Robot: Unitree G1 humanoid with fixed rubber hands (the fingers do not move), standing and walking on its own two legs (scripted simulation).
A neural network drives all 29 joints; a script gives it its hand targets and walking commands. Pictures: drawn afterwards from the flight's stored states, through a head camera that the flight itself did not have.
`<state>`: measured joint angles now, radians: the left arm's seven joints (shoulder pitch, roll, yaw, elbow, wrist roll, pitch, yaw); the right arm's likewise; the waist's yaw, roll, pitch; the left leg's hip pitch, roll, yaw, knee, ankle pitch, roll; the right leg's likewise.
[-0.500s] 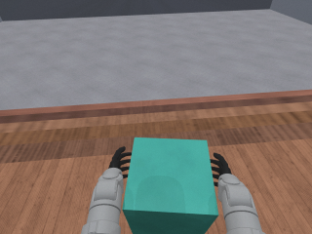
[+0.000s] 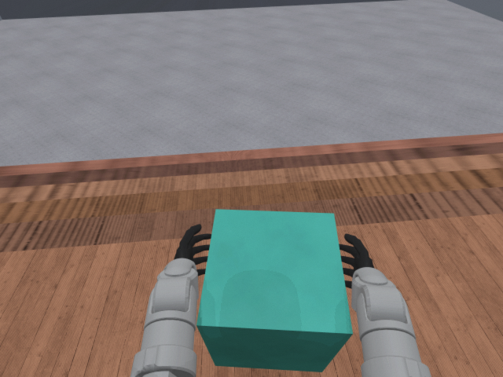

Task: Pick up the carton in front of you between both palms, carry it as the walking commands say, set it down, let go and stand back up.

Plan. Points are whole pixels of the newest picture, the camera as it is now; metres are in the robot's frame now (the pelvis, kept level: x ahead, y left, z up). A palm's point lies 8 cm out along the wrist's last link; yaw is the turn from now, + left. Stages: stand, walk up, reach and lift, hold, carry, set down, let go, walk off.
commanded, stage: reach and lift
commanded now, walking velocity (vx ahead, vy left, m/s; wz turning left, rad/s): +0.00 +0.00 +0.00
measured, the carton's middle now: (271, 294) +0.30 +0.00 -0.05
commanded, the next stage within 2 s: hold in 0.42 s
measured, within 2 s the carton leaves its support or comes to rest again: neither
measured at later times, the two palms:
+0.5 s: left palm (182, 262) +0.30 +0.15 +0.05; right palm (363, 272) +0.29 -0.15 +0.04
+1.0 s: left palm (180, 261) +0.29 +0.15 +0.06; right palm (366, 271) +0.29 -0.15 +0.05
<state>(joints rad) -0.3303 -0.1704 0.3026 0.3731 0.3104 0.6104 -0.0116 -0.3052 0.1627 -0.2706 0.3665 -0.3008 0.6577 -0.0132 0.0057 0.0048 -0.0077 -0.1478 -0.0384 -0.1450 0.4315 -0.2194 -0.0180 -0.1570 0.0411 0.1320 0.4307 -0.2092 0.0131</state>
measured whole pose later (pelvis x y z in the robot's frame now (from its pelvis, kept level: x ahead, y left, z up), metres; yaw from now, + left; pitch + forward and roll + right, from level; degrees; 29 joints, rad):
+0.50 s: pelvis +0.01 +0.00 +0.00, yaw +0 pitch -5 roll +0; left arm -0.27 -0.15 0.23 0.27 0.27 0.69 0.00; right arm -0.24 0.15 -0.20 0.27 -0.27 0.73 -0.02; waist 0.00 0.00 -0.02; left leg -0.07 -0.04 -0.14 0.37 -0.21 -0.01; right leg -0.08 0.03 0.13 0.36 -0.20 0.01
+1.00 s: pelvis +0.00 +0.00 +0.00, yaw +0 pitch -7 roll +0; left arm -0.33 -0.17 0.28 0.29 0.32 0.73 -0.02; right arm -0.31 0.16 -0.25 0.29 -0.31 0.77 0.00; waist 0.01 0.00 0.00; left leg -0.06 -0.03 -0.14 0.38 -0.20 -0.02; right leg -0.06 0.04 0.13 0.37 -0.19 0.01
